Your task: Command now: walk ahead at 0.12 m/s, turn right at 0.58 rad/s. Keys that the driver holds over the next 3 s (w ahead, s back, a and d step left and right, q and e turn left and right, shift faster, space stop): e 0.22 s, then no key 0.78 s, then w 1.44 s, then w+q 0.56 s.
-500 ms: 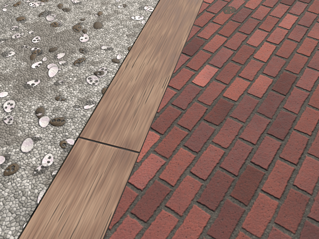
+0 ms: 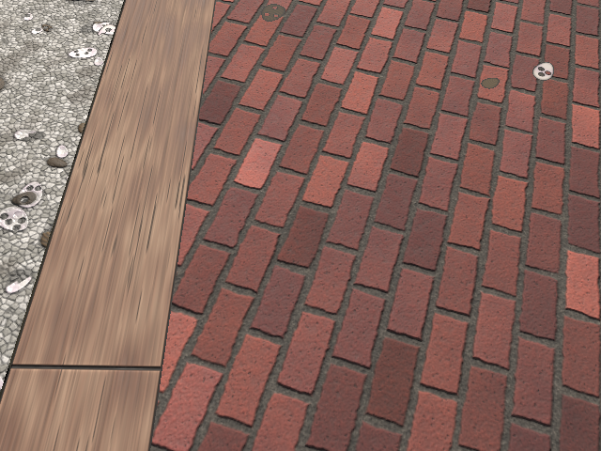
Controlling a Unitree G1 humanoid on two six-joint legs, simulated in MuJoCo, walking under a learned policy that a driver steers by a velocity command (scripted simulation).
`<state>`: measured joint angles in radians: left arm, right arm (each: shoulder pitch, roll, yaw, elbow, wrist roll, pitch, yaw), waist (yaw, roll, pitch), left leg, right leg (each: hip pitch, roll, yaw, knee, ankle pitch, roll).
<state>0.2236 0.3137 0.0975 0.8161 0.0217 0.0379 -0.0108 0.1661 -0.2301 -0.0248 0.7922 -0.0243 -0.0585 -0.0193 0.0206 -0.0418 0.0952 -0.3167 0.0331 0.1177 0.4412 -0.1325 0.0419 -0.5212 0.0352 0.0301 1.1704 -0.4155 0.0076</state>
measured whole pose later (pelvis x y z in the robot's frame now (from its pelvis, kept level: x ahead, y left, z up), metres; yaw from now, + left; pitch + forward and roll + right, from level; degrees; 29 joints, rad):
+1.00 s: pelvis +0.03 -0.02 +0.01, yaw -14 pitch -2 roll +0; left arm 0.23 0.23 0.02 1.03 0.01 0.00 0.02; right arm 0.23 -0.21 -0.01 0.96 -0.01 0.00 -0.02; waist 0.01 0.00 0.03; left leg -0.12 -0.02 0.02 0.37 -0.22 0.03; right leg -0.16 0.05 0.03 0.35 -0.16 -0.03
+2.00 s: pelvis +0.43 -0.12 +0.00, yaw -14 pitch -1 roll +1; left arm 0.20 0.22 0.04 0.98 0.04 -0.05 -0.02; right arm 0.35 -0.21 -0.05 1.05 -0.02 -0.09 0.00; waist -0.01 -0.03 0.05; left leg -0.13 -0.09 0.12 0.32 -0.18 0.11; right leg -0.56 -0.09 0.01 1.08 -0.22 -0.06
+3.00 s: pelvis +0.98 -0.24 -0.01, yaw +2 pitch +0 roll +0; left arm 0.25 0.21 0.05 0.92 0.02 -0.09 0.00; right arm 0.21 -0.25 -0.08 0.93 -0.01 -0.03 0.01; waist 0.00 -0.01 0.06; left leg -0.29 -0.13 0.07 0.48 -0.19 0.14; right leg -0.40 -0.06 -0.02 1.24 -0.33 -0.02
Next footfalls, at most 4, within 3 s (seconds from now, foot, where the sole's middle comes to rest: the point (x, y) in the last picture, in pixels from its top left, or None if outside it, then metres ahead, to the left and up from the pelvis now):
0.26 right None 0.07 -0.13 -0.78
0.66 left None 0.08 0.07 -0.78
1.76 left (337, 428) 0.48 -0.08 -0.78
2.30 right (431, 321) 0.75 -0.31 -0.78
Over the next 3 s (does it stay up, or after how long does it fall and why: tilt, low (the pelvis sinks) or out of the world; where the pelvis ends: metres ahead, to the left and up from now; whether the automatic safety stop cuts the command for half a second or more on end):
stays up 0.98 -0.24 -0.01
